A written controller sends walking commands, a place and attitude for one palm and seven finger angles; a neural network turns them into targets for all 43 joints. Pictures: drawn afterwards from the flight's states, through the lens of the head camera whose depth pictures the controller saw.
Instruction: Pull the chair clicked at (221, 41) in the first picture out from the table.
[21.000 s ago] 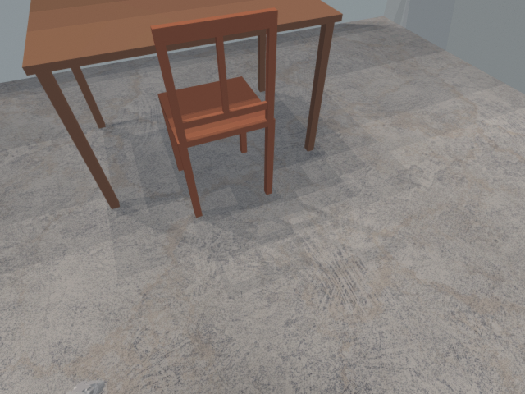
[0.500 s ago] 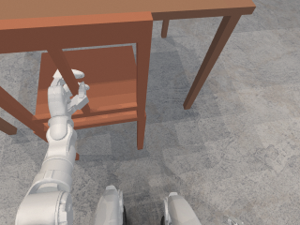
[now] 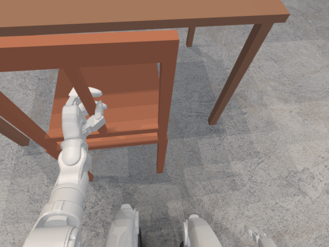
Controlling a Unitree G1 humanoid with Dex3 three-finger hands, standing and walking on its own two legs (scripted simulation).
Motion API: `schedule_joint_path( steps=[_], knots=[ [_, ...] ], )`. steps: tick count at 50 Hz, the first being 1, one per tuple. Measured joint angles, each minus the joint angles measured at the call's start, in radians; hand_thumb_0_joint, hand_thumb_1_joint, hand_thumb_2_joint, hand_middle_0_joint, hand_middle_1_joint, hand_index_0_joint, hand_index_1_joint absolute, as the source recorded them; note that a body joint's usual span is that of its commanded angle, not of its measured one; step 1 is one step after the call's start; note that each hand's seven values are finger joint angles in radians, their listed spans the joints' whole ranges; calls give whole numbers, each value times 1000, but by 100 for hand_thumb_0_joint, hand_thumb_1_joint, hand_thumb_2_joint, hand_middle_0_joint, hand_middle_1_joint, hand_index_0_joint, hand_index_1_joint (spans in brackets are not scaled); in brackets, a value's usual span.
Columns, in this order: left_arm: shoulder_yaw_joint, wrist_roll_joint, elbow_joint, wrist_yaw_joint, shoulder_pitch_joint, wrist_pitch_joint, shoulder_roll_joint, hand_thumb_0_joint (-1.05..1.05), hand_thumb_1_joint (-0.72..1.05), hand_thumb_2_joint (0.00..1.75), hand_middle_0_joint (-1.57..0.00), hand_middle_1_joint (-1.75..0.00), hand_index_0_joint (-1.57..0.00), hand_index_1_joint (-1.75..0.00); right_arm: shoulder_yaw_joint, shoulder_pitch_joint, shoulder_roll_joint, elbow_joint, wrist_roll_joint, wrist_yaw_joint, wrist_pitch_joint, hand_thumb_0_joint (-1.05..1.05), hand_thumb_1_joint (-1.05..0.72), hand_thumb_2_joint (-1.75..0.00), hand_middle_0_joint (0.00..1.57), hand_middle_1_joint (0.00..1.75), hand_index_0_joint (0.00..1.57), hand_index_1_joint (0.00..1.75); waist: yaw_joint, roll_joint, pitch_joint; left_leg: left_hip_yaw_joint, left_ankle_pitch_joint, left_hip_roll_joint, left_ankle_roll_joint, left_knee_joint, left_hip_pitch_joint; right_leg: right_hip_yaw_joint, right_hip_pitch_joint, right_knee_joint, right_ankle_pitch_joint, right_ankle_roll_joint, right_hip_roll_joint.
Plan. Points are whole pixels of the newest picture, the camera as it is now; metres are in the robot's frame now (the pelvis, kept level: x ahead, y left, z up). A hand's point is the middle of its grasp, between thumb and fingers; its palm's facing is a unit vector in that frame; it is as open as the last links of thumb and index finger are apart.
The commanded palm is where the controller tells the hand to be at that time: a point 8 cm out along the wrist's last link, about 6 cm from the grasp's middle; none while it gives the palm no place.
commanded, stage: step backward, pulling the chair out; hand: left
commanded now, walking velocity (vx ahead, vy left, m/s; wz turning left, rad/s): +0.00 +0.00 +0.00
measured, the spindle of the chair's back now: (90, 105) +0.44 +0.19 +0.03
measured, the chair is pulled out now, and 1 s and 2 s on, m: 0.04 0.16 0.21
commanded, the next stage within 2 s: none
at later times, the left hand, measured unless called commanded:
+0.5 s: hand (102, 125) +0.38 +0.14 +0.04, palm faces +0.04 -0.99 -0.14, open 5.2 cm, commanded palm +0.36 +0.19 +0.05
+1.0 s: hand (103, 162) +0.30 +0.13 +0.04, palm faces +0.05 -0.99 -0.16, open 5.3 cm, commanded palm +0.30 +0.18 +0.05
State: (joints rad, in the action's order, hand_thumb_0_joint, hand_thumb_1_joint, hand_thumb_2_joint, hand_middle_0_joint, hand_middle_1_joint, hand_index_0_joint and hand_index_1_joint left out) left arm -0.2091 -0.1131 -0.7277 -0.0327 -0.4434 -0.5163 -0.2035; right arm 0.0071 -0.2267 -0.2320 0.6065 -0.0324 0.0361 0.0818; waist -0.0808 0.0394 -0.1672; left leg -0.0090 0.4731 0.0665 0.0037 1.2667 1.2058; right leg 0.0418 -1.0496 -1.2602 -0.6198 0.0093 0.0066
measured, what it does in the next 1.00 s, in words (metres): rises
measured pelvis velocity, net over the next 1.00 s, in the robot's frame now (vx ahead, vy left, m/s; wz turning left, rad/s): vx -0.06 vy -0.01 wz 0.03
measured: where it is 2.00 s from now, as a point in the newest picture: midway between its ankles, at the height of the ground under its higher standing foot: outside the picture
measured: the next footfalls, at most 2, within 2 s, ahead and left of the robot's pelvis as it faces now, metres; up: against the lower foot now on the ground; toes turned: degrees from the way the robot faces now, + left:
left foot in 1.76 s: +0.00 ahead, +0.12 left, +0.00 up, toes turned +2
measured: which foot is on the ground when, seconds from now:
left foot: down 0.00-1.00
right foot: down 0.00-1.00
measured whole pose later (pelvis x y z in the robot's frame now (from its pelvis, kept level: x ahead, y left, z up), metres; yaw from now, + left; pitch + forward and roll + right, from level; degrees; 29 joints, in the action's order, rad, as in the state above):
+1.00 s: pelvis -0.06 -0.01 +0.10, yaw +1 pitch +2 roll -2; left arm -0.04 -0.06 -1.11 -0.09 -0.51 -0.28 -0.17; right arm 0.01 -0.22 -0.27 0.76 0.04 -0.12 -0.04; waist -0.05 0.05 0.12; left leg 0.01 0.10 0.05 0.00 0.58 0.52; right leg 0.05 -0.40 -0.61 -0.25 0.01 0.01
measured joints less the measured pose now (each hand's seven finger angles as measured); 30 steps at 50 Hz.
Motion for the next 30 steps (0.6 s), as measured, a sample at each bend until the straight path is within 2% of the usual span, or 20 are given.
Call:
schedule_joint_path(
  steps=[2,3,5,7,8,10,12,17,24,30],
  knots=[
    [-1,2,-12,3,-11,-6,-1,1,72,82,-46,-145,-43,-145,-1,2,-1,3,0,-3,-2,1,-91,-89,20,30,20,30,1,1,1,-3,-1,-1,-1,4,6,3,-4,-5,-1,-1,-1],
    [2,20,3,-9,-16,23,-7,1,71,82,-46,-145,-43,-145,0,7,2,-2,14,-10,14,1,-91,-89,20,30,20,30,2,-2,25,-2,-3,-2,0,-2,-17,2,17,1,1,-1,-1],
    [26,40,33,-40,-21,131,-20,2,71,82,-46,-140,-42,-145,2,12,14,-18,47,-36,52,1,-91,-89,20,30,20,30,2,-6,95,5,-23,-6,-11,-59,-116,-2,112,65,72,7,-6],
    [52,42,16,-65,-16,229,-26,3,71,82,-43,-134,-42,-145,-6,2,20,-29,69,-60,75,1,-91,-89,20,30,20,30,2,3,124,14,-52,-8,7,-156,-217,-7,211,163,73,7,-6],
    [65,43,-7,-75,-16,268,-27,4,72,82,-42,-131,-42,-145,-13,-7,22,-31,75,-71,81,1,-91,-89,20,30,20,30,3,6,130,20,-72,-7,6,-212,-268,-11,258,219,88,8,-5],
    [71,19,-75,-80,-15,304,-15,4,72,81,-38,-124,-42,-145,-28,-29,23,-31,81,-86,84,1,-91,-89,20,30,20,30,5,2,131,35,-111,-10,6,-321,-362,-22,346,335,181,11,-9],
    [74,14,-146,-73,-21,308,-6,4,72,80,-35,-117,-44,-145,-38,-45,20,-23,82,-96,79,1,-91,-89,20,30,20,30,3,-3,130,42,-144,-11,8,-410,-434,-25,418,427,193,15,-9],
    [106,54,-297,-59,-84,304,-7,6,71,78,-35,-114,-47,-145,-25,-51,3,21,72,-115,51,1,-90,-89,21,30,20,30,7,-15,152,47,-200,-8,11,-533,-542,-25,529,567,249,21,-4],
    [106,51,-328,-43,-103,299,-14,6,71,77,-33,-115,-49,-145,9,-19,-15,53,61,-125,21,1,-91,-89,21,30,20,30,-4,-14,207,54,-251,-4,13,-597,-594,-30,577,629,298,17,1],
    [110,39,-289,-39,-65,294,-3,6,71,77,-33,-116,-50,-145,6,-9,-4,61,65,-125,2,1,-91,-89,20,30,20,30,4,1,247,46,-297,6,2,-638,-619,-22,593,652,334,5,14]
  ],
)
